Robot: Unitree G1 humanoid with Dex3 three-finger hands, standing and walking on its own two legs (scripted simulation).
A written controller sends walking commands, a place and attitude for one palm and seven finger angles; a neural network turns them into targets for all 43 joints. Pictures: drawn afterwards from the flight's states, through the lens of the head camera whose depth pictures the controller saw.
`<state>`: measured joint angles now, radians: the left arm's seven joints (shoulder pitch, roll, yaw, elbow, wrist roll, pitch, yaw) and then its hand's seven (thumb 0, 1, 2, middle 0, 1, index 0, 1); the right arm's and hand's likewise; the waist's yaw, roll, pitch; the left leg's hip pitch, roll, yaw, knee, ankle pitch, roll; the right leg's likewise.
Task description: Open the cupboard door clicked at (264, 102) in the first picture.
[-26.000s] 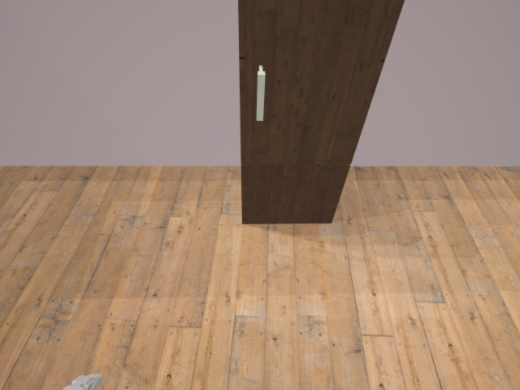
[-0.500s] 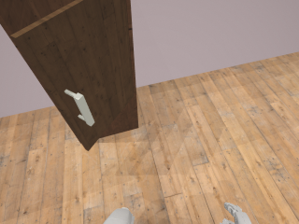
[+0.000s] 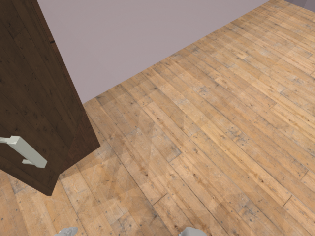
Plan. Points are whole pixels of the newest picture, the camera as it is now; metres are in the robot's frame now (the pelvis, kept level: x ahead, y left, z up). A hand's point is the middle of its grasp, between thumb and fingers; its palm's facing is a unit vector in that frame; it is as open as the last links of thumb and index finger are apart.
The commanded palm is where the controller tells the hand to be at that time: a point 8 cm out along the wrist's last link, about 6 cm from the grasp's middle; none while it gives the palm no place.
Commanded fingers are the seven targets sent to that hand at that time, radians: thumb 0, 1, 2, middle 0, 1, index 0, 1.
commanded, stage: walk to a spot facing it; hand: left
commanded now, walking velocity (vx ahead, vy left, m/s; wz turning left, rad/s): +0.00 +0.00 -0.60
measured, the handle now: (21, 152) +0.32 +0.39 -0.03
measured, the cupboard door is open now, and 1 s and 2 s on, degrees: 43 43 43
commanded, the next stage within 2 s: turn to face it in 1.84 s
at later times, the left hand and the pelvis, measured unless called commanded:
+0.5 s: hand out of the picture +0.12 +0.14 -0.16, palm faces -0.18 -0.96 -0.21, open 7.4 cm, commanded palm none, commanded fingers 0.00 0.90 0.90 -0.20 -0.30 -0.20 -0.30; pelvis +0.03 -0.03 +0.00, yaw -15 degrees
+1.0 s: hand (147, 163) +0.36 +0.05 -0.18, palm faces -0.57 -0.81 -0.15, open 7.4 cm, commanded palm none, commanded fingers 0.00 0.90 0.90 -0.20 -0.30 -0.20 -0.30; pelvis +0.17 -0.05 -0.01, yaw -34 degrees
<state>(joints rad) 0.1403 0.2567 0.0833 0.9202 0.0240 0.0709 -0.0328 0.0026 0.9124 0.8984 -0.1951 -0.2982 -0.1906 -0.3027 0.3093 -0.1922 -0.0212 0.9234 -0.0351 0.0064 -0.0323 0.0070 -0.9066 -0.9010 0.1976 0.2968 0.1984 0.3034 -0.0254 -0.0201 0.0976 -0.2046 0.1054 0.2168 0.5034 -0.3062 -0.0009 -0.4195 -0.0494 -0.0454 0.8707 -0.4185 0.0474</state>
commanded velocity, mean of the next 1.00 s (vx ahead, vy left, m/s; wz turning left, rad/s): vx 0.19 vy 0.00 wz -0.60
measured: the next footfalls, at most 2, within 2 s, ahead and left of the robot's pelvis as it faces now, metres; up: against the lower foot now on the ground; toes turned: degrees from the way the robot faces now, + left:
right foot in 0.08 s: +0.03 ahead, -0.12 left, +0.00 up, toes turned -8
left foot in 0.62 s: +0.12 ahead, +0.08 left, +0.00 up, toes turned -18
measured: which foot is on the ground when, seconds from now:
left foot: down 0.00-0.08, up 0.10-0.60, down 0.62-1.00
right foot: up 0.00-0.06, down 0.08-0.60, up 0.62-1.00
